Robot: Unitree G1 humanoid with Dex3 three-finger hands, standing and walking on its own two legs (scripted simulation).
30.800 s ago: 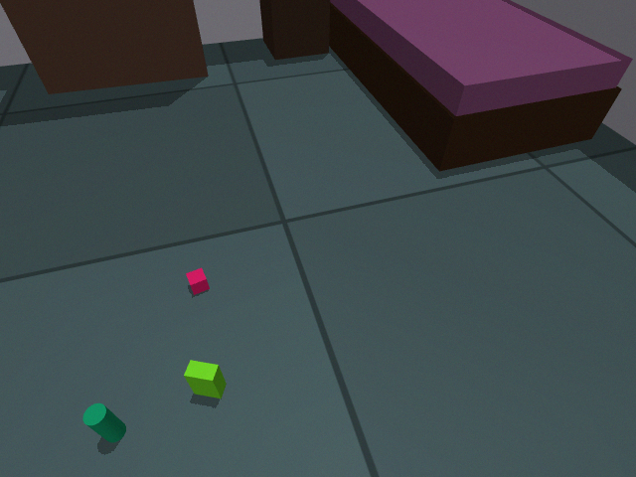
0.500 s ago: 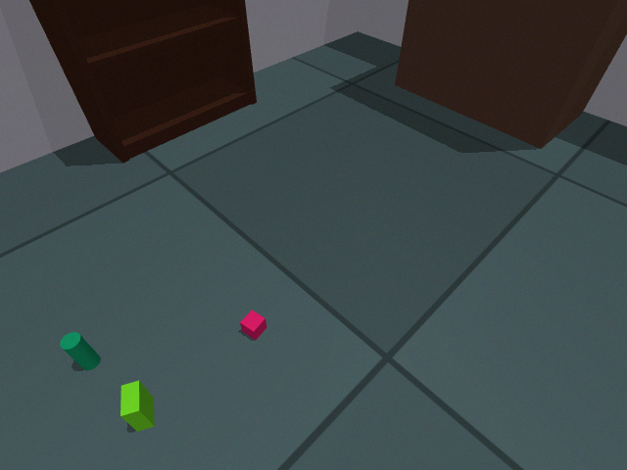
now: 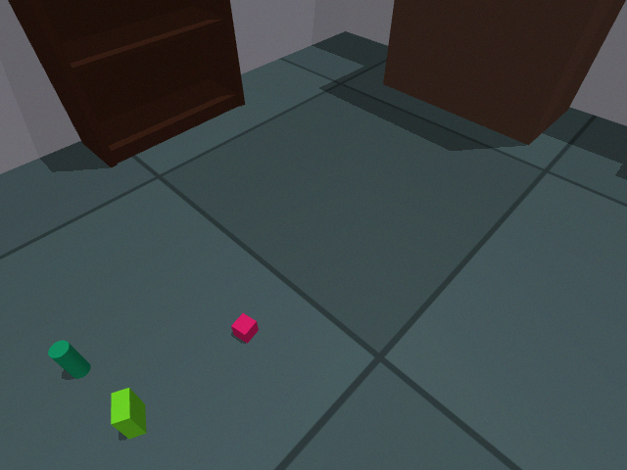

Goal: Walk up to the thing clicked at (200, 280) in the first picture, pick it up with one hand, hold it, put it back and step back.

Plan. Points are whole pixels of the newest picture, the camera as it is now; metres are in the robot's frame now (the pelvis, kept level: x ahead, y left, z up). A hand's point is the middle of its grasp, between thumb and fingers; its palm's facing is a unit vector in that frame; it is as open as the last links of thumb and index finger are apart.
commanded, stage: stand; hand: left
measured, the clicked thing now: (245, 328) +0.74 +0.26 -0.75
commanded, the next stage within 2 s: walk up in 0.18 s
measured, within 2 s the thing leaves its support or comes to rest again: neither
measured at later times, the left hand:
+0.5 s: hand out of the picture +0.07 +0.34 -0.18, palm faces +0.04 -0.93 -0.37, open 7.4 cm
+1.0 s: hand (150, 355) +0.36 +0.30 -0.15, palm faces -0.08 -0.92 -0.38, open 7.4 cm
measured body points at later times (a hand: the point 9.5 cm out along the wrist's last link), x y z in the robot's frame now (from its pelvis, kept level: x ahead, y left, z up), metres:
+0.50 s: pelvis +0.06 +0.05 -0.02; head +0.08 +0.07 +0.43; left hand +0.07 +0.39 -0.15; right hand +0.14 -0.28 -0.12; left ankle +0.12 +0.18 -0.75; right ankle +0.02 -0.11 -0.74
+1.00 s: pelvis +0.24 +0.04 -0.03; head +0.28 +0.01 +0.42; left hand +0.36 +0.34 -0.13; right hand +0.25 -0.28 -0.16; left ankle +0.13 +0.18 -0.72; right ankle +0.32 -0.08 -0.75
